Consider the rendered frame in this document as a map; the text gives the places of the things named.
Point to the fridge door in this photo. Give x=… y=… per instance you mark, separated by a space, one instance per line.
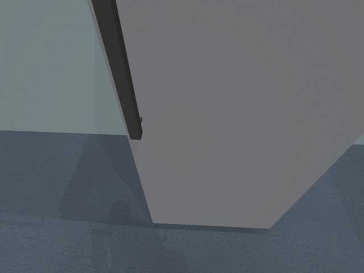
x=245 y=104

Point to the handle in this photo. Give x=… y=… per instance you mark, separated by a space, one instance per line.
x=110 y=28

